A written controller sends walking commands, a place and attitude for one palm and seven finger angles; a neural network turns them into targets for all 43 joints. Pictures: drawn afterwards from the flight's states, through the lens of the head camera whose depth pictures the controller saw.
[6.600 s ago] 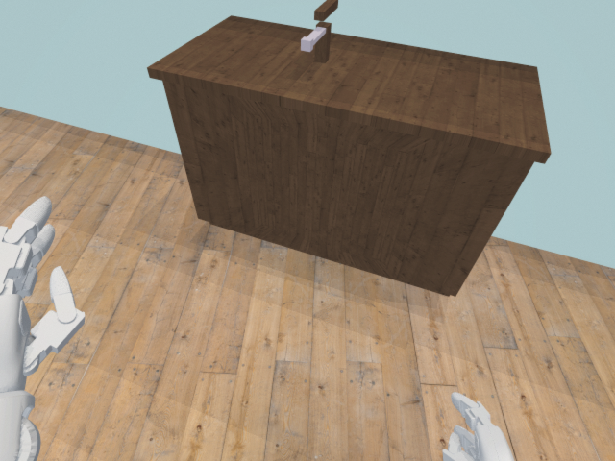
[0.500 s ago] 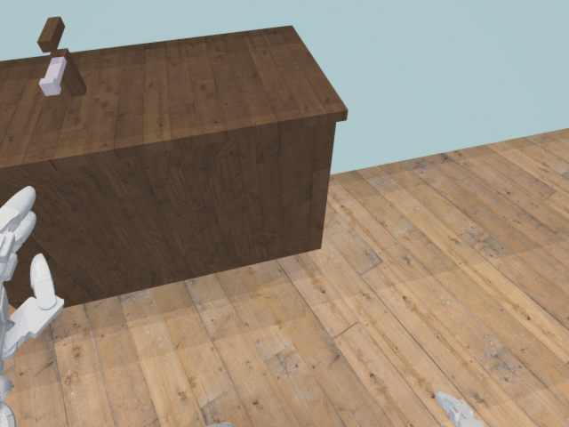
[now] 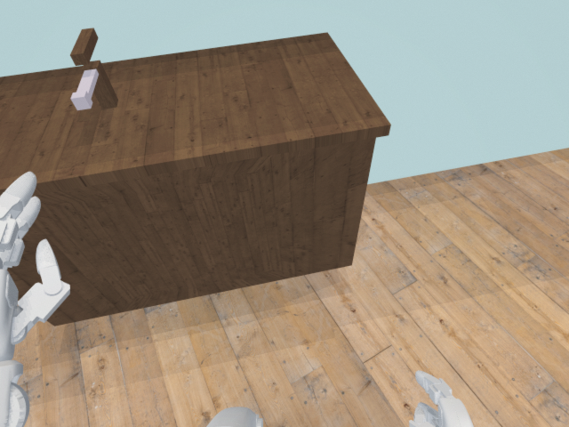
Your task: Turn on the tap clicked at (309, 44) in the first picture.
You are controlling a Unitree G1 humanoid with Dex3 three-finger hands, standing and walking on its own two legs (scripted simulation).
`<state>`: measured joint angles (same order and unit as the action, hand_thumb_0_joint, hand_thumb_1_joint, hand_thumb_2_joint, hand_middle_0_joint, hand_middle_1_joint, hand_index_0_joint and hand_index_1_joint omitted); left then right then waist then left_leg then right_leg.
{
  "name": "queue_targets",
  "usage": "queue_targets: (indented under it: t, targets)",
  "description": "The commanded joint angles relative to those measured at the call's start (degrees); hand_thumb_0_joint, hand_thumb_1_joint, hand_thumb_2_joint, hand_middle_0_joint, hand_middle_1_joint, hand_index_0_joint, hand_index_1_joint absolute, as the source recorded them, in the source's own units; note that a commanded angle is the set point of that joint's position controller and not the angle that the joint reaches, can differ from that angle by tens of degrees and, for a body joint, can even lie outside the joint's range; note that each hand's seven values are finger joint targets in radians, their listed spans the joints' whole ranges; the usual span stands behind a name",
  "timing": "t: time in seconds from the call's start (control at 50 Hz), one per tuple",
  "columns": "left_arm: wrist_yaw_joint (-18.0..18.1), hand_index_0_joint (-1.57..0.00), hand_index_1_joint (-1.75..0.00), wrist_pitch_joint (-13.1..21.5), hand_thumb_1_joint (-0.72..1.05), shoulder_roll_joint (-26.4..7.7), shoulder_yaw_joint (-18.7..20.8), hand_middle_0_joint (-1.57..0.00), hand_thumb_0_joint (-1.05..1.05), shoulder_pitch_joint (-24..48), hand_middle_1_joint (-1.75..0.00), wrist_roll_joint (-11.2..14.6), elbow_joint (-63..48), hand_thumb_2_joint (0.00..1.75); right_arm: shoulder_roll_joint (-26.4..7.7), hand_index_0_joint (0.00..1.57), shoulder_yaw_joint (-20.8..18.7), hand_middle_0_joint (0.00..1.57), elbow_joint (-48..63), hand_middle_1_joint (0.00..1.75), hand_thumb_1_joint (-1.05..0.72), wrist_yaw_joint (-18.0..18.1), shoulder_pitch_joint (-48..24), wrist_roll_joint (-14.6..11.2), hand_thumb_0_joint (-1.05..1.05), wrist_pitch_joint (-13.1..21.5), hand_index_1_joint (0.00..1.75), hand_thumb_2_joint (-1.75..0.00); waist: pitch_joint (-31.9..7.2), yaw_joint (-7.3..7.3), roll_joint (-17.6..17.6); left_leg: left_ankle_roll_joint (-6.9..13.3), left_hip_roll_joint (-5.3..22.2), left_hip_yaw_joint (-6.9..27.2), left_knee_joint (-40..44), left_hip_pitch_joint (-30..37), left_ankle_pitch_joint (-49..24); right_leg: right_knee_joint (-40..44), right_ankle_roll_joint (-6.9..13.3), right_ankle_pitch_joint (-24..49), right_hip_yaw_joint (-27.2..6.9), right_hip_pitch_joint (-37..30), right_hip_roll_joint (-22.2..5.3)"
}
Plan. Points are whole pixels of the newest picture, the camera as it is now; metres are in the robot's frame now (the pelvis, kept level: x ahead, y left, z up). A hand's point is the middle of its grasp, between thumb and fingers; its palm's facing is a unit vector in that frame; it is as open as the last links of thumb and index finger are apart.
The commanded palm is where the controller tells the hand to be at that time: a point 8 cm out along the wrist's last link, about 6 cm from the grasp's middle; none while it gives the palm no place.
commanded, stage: take the last steps up to it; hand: left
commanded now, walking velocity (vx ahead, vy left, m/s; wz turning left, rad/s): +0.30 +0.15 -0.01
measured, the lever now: (81, 100) +0.69 +0.48 +0.09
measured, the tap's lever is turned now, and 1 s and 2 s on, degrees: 0 0 0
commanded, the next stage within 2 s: come to a stop and stand still in 0.94 s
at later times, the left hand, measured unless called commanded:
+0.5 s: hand (82, 195) +0.33 +0.26 +0.18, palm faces +0.33 -0.79 -0.51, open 7.5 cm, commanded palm +0.28 +0.33 +0.18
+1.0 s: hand (69, 137) +0.45 +0.34 +0.18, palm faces +0.36 -0.84 -0.41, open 7.5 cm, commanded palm +0.38 +0.38 +0.18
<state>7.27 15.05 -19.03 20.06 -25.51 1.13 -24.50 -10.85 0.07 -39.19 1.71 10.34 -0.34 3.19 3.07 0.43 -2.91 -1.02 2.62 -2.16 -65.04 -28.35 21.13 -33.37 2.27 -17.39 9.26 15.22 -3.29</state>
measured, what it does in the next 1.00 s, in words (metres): walks ahead: left foot, then right foot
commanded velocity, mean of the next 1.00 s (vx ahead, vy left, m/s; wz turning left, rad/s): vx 0.23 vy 0.11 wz -0.03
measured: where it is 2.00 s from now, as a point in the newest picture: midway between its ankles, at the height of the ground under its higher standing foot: outside the picture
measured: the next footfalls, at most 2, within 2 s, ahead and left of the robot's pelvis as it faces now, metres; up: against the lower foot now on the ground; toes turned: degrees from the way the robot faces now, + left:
left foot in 0.20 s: +0.15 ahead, +0.19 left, +0.00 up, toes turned +7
right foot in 0.46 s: +0.17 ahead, -0.03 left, +0.00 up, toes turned -11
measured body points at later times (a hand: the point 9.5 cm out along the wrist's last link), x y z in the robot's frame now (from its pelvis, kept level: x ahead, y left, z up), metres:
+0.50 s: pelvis +0.11 +0.05 -0.01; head +0.14 +0.02 +0.44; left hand +0.31 +0.31 +0.21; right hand +0.26 -0.16 -0.12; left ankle +0.11 +0.19 -0.72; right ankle +0.13 -0.02 -0.73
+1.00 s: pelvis +0.20 +0.11 +0.00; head +0.24 +0.12 +0.45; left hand +0.42 +0.38 +0.21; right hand +0.37 -0.12 -0.08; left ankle +0.26 +0.22 -0.73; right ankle +0.17 +0.00 -0.68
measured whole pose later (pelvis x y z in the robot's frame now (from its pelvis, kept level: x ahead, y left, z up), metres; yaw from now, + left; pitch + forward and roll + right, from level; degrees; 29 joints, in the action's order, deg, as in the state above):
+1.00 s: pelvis +0.20 +0.11 +0.00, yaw -4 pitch +0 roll +1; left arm 8.8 13.5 -23.0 23.4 -23.9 2.1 -29.6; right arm -8.9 -0.4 -33.7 2.9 8.2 -0.8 4.9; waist 4.1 -0.8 2.0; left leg 1.3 3.9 -9.6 -32.4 -19.3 12.9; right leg -59.4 -1.2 -28.5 4.8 24.8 -3.6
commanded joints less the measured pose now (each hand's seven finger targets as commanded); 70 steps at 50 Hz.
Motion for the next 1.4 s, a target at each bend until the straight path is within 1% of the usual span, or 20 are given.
queue_targets:
  t: [0.0,0.14,0.16,0.18,0.22,0.4,0.42,0.46,0.48,0.52,0.58,0.76,0.8,0.82,0.86,0.98,1.1,1.18,1.28,1.38]
  targets:
    - [1.8,-0.20,-0.30,4.6,0.90,-12.2,7.6,-0.20,0.00,3.1,-0.30,-0.1,-14.2,0.90,-5.5,0.20,-2.4,0.20,10.4,0.30,-0.90,0.9,-4.3,0.2,0.00,2.5,0.30,-0.90,-5.5,-0.69,10.6,0.4,4.9,0.6,12.9,-3.2,-3.8,15.7,5.9,13.9,-12.4,-5.4,-16.0]
    - [3.5,-0.20,-0.30,3.2,0.90,-12.2,7.6,-0.20,0.00,4.8,-0.30,-0.1,-19.5,0.90,-5.8,0.20,-3.7,0.20,12.5,0.30,-0.90,2.4,-2.4,0.2,0.00,4.5,0.30,-0.90,-8.3,-0.28,5.7,1.4,-0.7,-9.1,39.1,18.7,-9.5,4.5,2.1,5.0,-8.7,-3.6,-9.9]
    - [3.5,-0.20,-0.30,3.6,0.90,-12.1,7.8,-0.20,0.00,5.8,-0.30,0.0,-19.5,0.90,-7.0,0.20,-4.3,0.20,12.5,0.30,-0.90,2.6,-1.0,-0.1,0.00,4.5,0.30,-0.90,-9.4,-1.35,-1.2,3.0,2.4,-4.0,41.2,24.4,-9.7,-4.6,0.3,3.7,-6.5,1.3,-7.2]
    - [3.5,-0.20,-0.30,3.6,0.90,-10.8,7.4,-0.20,0.00,4.4,-0.30,0.2,-18.9,0.90,-8.6,0.20,-5.0,0.20,12.8,0.30,-0.90,2.7,-0.7,-0.3,0.00,4.6,0.30,-0.90,-10.3,-1.65,-12.2,7.5,12.4,10.4,43.2,30.4,-17.0,-18.1,-2.9,-5.4,-1.3,11.1,-1.1]
    - [2.8,-0.20,-0.30,3.6,0.90,-12.4,8.5,-0.20,0.00,1.8,-0.30,0.0,-12.2,0.90,-7.9,0.20,-4.6,0.20,11.7,0.30,-0.90,2.4,-1.7,-0.2,0.00,4.7,0.30,-0.90,-9.7,-1.10,-13.6,15.4,20.3,22.6,48.3,25.2,-11.5,-34.2,-2.8,-19.1,-6.0,19.1,-1.0]
    - [2.9,-0.20,-0.30,2.0,0.90,-12.1,9.0,-0.20,0.00,-3.7,-0.30,0.7,-17.8,0.90,-6.8,0.20,-2.9,0.20,11.1,0.30,-0.90,1.9,-2.6,-0.4,0.00,5.7,0.30,-0.90,-10.5,-0.06,-8.1,7.5,11.3,1.0,38.3,14.4,-15.3,2.3,-3.1,-1.2,1.2,-2.9,1.4]
    - [2.9,-0.20,-0.30,1.5,0.90,-12.3,9.2,-0.20,0.00,-2.6,-0.30,0.5,-15.6,0.90,-6.6,0.20,-2.8,0.20,11.0,0.30,-0.90,2.1,-2.8,-0.4,0.00,4.9,0.30,-0.90,-10.5,0.09,-3.4,6.2,9.7,-0.6,32.8,9.0,-10.9,7.0,-2.0,1.8,-1.8,-9.3,-0.5]
    - [2.9,-0.20,-0.30,0.6,0.90,-14.6,11.7,-0.20,0.00,0.0,-0.30,0.8,-10.8,0.90,-5.5,0.20,-2.8,0.20,12.4,0.30,-0.90,1.9,-3.9,-0.4,0.00,4.2,0.30,-0.90,-8.1,0.61,21.9,1.3,-1.7,-5.3,6.7,-11.8,8.8,17.0,7.6,4.9,-37.9,-16.9,-20.5]
    - [2.5,-0.20,-0.30,0.9,0.90,-13.5,10.4,-0.20,0.00,2.1,-0.30,1.6,-11.1,0.90,-7.5,0.20,-3.9,0.20,11.3,0.30,-0.90,0.9,-3.3,-0.4,0.00,3.9,0.30,-0.90,-7.8,-0.07,21.1,0.5,-0.4,1.8,-2.1,-14.0,6.9,19.0,8.1,4.1,-40.2,-16.1,-22.8]
    - [2.1,-0.20,-0.30,2.1,0.90,-13.1,10.4,-0.20,0.00,1.0,-0.30,1.4,-10.1,0.90,-5.8,0.20,-2.4,0.20,9.6,0.30,-0.90,0.9,-3.6,-0.3,0.00,3.1,0.30,-0.90,-4.5,-0.54,11.1,-0.5,2.7,4.3,-7.2,-16.2,1.6,16.3,9.0,13.0,-29.4,-14.3,-21.3]
    - [1.8,-0.20,-0.30,3.6,0.90,-11.2,7.3,-0.20,0.00,1.7,-0.30,0.1,-11.3,0.90,-5.6,0.20,-2.0,0.20,9.8,0.30,-0.90,1.0,-4.5,-0.1,0.00,2.3,0.30,-0.90,-6.3,-0.62,9.5,-0.8,3.4,1.3,0.9,-12.6,-1.9,12.7,5.7,31.1,-13.6,-14.5,-16.7]
    - [3.7,-0.20,-0.30,2.8,0.90,-13.2,9.0,-0.20,0.00,2.1,-0.30,0.0,-20.4,0.90,-5.7,0.20,-3.4,0.20,13.3,0.30,-0.90,1.9,-2.4,0.4,0.00,3.0,0.30,-0.90,-10.4,0.00,9.7,0.7,-1.5,-9.5,36.9,13.6,-12.7,5.5,2.9,23.8,-7.7,-9.3,-11.7]
    - [3.7,-0.20,-0.30,3.2,0.90,-12.8,8.7,-0.20,0.00,2.3,-0.30,0.2,-20.2,0.90,-7.6,0.20,-4.4,0.20,13.6,0.30,-0.90,2.7,-1.2,-0.3,0.00,3.1,0.30,-0.90,-12.2,-1.19,-2.4,4.0,4.7,-1.5,41.5,26.5,-19.2,-9.4,-0.6,14.9,-5.0,0.2,-6.6]
    - [3.6,-0.20,-0.30,3.5,0.90,-12.1,8.4,-0.20,0.00,3.2,-0.30,0.5,-20.0,0.90,-8.6,0.20,-4.9,0.20,13.9,0.30,-0.90,2.4,-1.3,-0.5,0.00,2.9,0.30,-0.90,-13.5,-0.93,-12.1,9.1,15.4,12.5,42.4,32.8,-29.3,-20.4,-2.8,-11.0,-2.4,11.2,-0.8]
    - [3.1,-0.20,-0.30,3.5,0.90,-14.3,9.7,-0.20,0.00,3.1,-0.30,0.5,-15.9,0.90,-7.6,0.20,-3.9,0.20,13.2,0.30,-0.90,2.4,-2.5,0.0,0.00,3.1,0.30,-0.90,-11.7,-1.00,-14.4,15.2,21.2,21.7,47.3,26.4,-20.0,-35.3,-2.6,-18.6,-7.2,17.3,-0.5]
    - [2.1,-0.20,-0.30,2.3,0.90,-10.9,7.4,-0.20,0.00,-1.6,-0.30,1.1,-22.1,0.90,-7.0,0.20,-3.1,0.20,12.6,0.30,-0.90,1.1,-2.5,-0.5,0.00,4.7,0.30,-0.90,-9.6,-0.43,-10.8,10.5,13.6,3.2,46.2,17.2,-21.0,-17.5,-3.7,-6.6,-2.9,9.0,-0.7]
    - [2.9,-0.20,-0.30,-0.5,0.90,-11.6,8.1,-0.20,0.00,0.6,-0.30,1.4,-16.5,0.90,-6.2,0.20,-1.1,0.20,12.8,0.30,-0.90,2.4,-2.8,-0.3,0.00,4.1,0.30,-0.90,-9.5,-0.44,-5.4,5.6,12.8,1.1,41.1,14.5,-16.7,5.1,-4.1,1.9,-1.6,-3.9,1.8]
    - [2.4,-0.20,-0.30,-2.6,0.90,-11.0,6.5,-0.20,0.00,2.5,-0.30,1.9,-11.5,0.90,-5.3,0.20,-1.2,0.20,13.1,0.30,-0.90,1.9,-2.3,-0.7,0.00,3.3,0.30,-0.90,-8.8,-0.88,16.8,-0.9,-0.6,-3.9,23.1,6.9,1.1,13.9,3.6,28.8,-25.2,-6.9,-13.5]
    - [3.5,-0.20,-0.30,-1.3,0.90,-12.3,7.5,-0.20,0.00,2.0,-0.30,0.7,-16.3,0.90,-4.1,0.20,0.4,0.20,12.8,0.30,-0.90,2.3,-5.8,-0.2,0.00,2.6,0.30,-0.90,-11.5,0.06,9.4,-0.7,-0.5,0.3,21.1,4.1,4.8,7.9,5.2,46.9,-15.1,-15.4,-14.2]
    - [3.9,-0.20,-0.30,-1.5,0.90,-12.5,8.5,-0.20,0.00,-3.9,-0.30,1.0,-19.0,0.90,-5.2,0.20,-0.9,0.20,14.1,0.30,-0.90,3.1,-3.5,0.0,0.00,0.7,0.30,-0.90,-12.9,-0.32,7.4,-0.4,-0.7,-0.6,37.6,12.8,-9.7,5.9,2.1,37.1,-11.9,-14.0,-9.9]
